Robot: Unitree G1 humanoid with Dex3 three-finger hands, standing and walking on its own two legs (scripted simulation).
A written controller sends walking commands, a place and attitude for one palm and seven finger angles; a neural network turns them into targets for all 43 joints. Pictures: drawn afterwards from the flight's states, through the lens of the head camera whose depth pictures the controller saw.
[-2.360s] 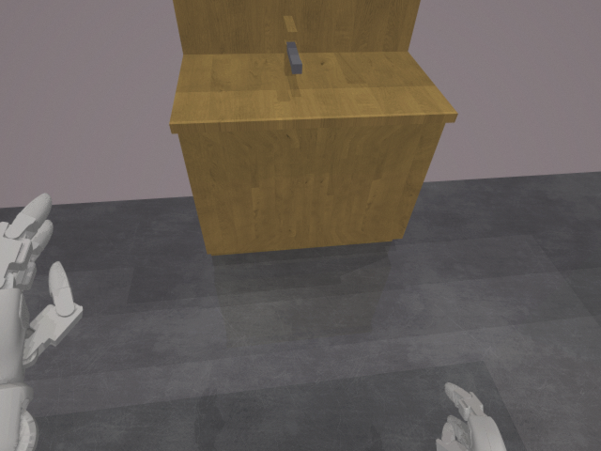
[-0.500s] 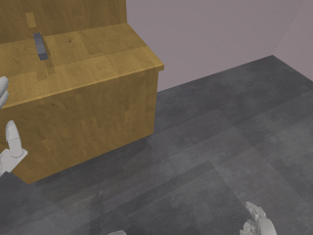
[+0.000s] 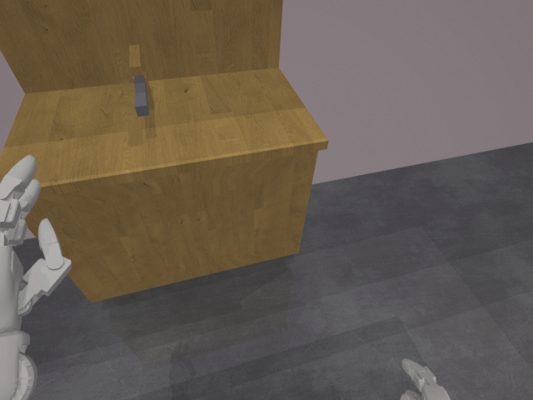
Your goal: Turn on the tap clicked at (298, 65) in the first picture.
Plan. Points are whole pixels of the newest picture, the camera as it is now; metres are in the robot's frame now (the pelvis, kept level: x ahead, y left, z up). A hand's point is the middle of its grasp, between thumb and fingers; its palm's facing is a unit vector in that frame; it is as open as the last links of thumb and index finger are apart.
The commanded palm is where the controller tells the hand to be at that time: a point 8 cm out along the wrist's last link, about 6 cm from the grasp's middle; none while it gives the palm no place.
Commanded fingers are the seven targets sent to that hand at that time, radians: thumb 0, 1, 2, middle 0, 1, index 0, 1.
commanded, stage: take the last steps up to it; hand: left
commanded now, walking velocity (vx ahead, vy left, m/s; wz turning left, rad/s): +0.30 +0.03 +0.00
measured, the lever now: (142, 108) +0.73 +0.38 +0.03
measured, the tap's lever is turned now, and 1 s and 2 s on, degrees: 0 0 0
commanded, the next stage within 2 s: come to a stop and stand still in 1.42 s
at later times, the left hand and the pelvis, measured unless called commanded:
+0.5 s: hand (131, 220) +0.28 +0.20 +0.17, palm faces +0.42 -0.80 -0.42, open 7.4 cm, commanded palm +0.22 +0.24 +0.18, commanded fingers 0.00 0.90 0.90 -0.20 -0.30 -0.20 -0.30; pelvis +0.06 -0.04 +0.00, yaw +0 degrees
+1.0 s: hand (153, 154) +0.38 +0.20 +0.18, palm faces +0.39 -0.81 -0.43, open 7.4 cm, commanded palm +0.33 +0.25 +0.18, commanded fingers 0.00 0.90 0.90 -0.20 -0.30 -0.20 -0.30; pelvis +0.17 -0.03 +0.00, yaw +0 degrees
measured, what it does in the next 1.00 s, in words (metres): walks ahead: left foot, then right foot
